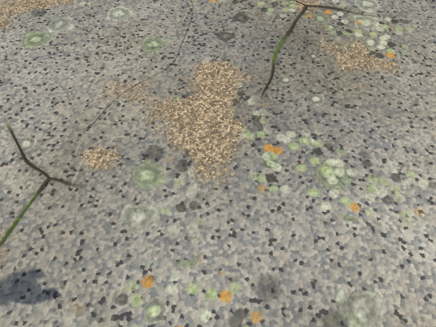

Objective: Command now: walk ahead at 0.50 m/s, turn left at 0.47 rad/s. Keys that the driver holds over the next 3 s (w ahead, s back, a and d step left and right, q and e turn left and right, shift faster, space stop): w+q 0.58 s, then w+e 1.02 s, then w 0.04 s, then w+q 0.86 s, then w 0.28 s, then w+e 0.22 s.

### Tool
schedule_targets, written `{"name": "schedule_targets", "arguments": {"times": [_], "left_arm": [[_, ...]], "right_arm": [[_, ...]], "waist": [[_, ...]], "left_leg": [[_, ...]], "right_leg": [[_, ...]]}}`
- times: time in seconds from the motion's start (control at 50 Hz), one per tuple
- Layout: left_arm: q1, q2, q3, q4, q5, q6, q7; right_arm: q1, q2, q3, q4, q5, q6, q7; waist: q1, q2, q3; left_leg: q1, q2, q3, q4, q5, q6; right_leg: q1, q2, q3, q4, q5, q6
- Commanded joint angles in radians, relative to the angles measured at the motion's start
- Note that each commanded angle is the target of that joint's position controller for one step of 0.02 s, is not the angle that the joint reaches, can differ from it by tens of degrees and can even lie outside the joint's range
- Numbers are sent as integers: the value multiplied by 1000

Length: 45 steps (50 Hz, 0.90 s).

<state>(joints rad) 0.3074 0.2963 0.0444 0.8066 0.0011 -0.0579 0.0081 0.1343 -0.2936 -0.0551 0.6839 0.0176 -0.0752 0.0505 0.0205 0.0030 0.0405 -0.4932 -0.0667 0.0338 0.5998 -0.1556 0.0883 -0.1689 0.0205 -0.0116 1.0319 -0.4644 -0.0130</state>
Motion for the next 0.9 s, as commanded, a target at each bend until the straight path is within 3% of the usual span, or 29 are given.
{"name": "schedule_targets", "arguments": {"times": [0.02, 0.04, 0.06, 0.1, 0.14, 0.22, 0.3, 0.34, 0.36, 0.38, 0.4, 0.42, 0.44, 0.46, 0.48, 0.5, 0.54, 0.58, 0.64, 0.7, 0.78, 0.82, 0.84, 0.86, 0.88, 0.9], "left_arm": [[-106, 131, 12, -159, -31, -85, -25], [-128, 128, 16, -162, -8, -87, -20], [-110, 133, 24, -162, 7, -77, -16], [-61, 117, 23, -159, 12, -55, -12], [-88, 88, 13, -166, 17, -41, -6], [-238, 51, -4, -196, 12, -45, -9], [-301, 92, 13, -217, -8, -59, -22], [-268, 118, 28, -212, -11, -67, -25], [-213, 127, 37, -197, -11, -71, -24], [-128, 151, 51, -181, -2, -75, -18], [9, 203, 67, -172, 14, -77, -9], [87, 287, 88, -135, 24, -61, -13], [72, 198, 72, -147, 1, -57, -18], [35, 141, 56, -156, -1, -53, -13], [-10, 122, 47, -159, 8, -47, -12], [-40, 99, 40, -151, 11, -43, -11], [-59, 78, 33, -138, 13, -48, -8], [-54, 89, 39, -120, 5, -55, -9], [-14, 117, 45, -74, 3, -57, -17], [-17, 139, 46, -52, -19, -41, -19], [67, 178, 54, -10, -33, -22, -18], [74, 189, 58, 4, -37, -11, -13], [62, 195, 59, 7, -39, -6, -10], [61, 179, 53, 8, -37, -5, -8], [53, 132, 35, -4, -23, -9, -8], [126, 17, 0, -40, -3, -22, -10]], "right_arm": [[232, -159, -51, -23, -2, 2, -22], [172, -140, -44, -36, -3, 5, -22], [137, -121, -35, -51, -14, 5, -27], [100, -125, -37, -64, -11, 7, -34], [105, -148, -43, -59, -8, 7, -45], [156, -173, -53, -37, 4, 20, -62], [214, -165, -52, -14, 12, 35, -66], [203, -163, -54, -16, 8, 39, -68], [187, -151, -51, -22, 6, 41, -67], [186, -116, -39, -28, 1, 39, -65], [199, -50, -15, -44, -12, 35, -60], [332, -1, 2, -80, 15, 24, -58], [321, -106, -16, -53, 24, 23, -62], [215, -159, -32, -62, 17, 29, -62], [161, -153, -34, -72, 6, 35, -63], [128, -141, -37, -84, -2, 35, -60], [139, -107, -36, -89, 11, 43, -49], [124, -74, -30, -98, 10, 54, -45], [70, -30, -11, -112, -5, 45, -45], [-28, -17, 3, -124, -12, 20, -28], [-144, -32, 2, -150, 3, -4, -9], [-131, -63, -10, -151, 6, -13, -6], [-79, -81, -21, -137, 4, -16, -9], [28, -116, -41, -102, -4, -16, -17], [180, -169, -64, -71, -19, -14, -30], [295, -267, -84, -63, -44, -3, -45]], "waist": [[-120, 23, -210], [-79, -30, -124], [-42, -14, -96], [-2, 40, -74], [-2, 41, -55], [-67, 69, -54], [-86, 93, -63], [-56, 117, -63], [-21, 124, -73], [22, 113, -122], [75, -2, -248], [15, -344, -351], [40, -252, -290], [68, -152, -173], [56, -87, -112], [42, -82, -62], [12, -130, -39], [6, -121, -26], [7, -72, -18], [24, -68, 4], [58, -82, 15], [29, -102, 5], [-13, -106, -20], [-68, -93, -86], [-141, -67, -205], [-138, 172, -371]], "left_leg": [[692, 327, -586, -286, -50, 238], [542, 290, -508, -308, 54, 221], [438, 264, -458, -338, 134, 220], [318, 235, -405, -367, 228, 233], [230, 198, -328, -378, 274, 217], [171, 131, -265, -352, 172, 147], [267, 170, -376, -272, 44, 114], [308, 194, -439, -210, 23, 93], [303, 182, -447, -165, 27, 77], [273, 139, -418, -63, 44, 46], [170, 73, -331, 207, -83, 7], [-169, -48, -196, 528, -446, -50], [-294, 34, -218, 668, -413, -66], [-321, 66, -203, 706, -318, -72], [-292, 97, -175, 692, -247, -78], [-275, 122, -174, 648, -199, -82], [-208, 156, -154, 597, -155, -84], [-216, 166, -137, 554, -132, -93], [-220, 157, -141, 385, -62, -97], [-160, 156, -72, 161, 79, -97], [-60, 109, -45, -15, 116, -97], [2, 97, -54, -78, 79, -75], [98, 83, -43, -119, 83, -58], [274, 64, -27, -148, 89, -33], [528, 154, -100, -111, 109, 9], [899, 433, -458, -107, 70, 122]], "right_leg": [[-619, -56, 130, 295, 56, -10], [-582, -84, 113, 196, 89, -1], [-514, -106, 112, 151, 116, 9], [-452, -117, 96, 61, 117, 48], [-424, -107, 62, -62, 183, 82], [-321, -48, 47, -371, 493, 101], [-279, -21, 91, -510, 511, 81], [-236, -25, 102, -534, 434, 50], [-163, -25, 89, -564, 417, 27], [-23, -54, 98, -582, 401, -6], [209, -222, 257, -581, 325, -68], [485, -436, 730, -682, 86, -234], [453, -447, 824, -732, -139, -230], [348, -402, 659, -740, -107, -186], [242, -357, 521, -746, 39, -160], [164, -317, 422, -764, 159, -154], [82, -271, 287, -810, 272, -143], [62, -273, 209, -844, 347, -161], [65, -275, 165, -872, 456, -201], [56, -233, 99, -876, 512, -192], [88, -254, 122, -836, 524, -175], [122, -276, 154, -792, 537, -155], [113, -270, 146, -737, 600, -138], [79, -227, 113, -615, 701, -112], [-48, -174, 73, -400, 604, -73], [-400, -44, 2, -20, 161, 0]]}}
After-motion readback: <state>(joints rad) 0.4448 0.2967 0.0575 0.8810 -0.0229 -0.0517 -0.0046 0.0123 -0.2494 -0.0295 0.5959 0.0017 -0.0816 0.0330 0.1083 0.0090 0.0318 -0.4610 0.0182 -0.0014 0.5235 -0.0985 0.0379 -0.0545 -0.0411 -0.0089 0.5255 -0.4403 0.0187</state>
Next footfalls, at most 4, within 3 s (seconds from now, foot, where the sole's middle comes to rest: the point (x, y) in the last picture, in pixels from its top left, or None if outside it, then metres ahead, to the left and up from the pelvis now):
0.40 right None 0.42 -0.11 -0.76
0.88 left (160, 282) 0.57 0.23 -0.76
1.38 right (230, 195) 0.89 0.01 -0.76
1.92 left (185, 128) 1.21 0.19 -0.76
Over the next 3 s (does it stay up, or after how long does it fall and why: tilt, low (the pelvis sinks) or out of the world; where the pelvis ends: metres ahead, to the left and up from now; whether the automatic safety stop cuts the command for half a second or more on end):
stays up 1.61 0.23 0.01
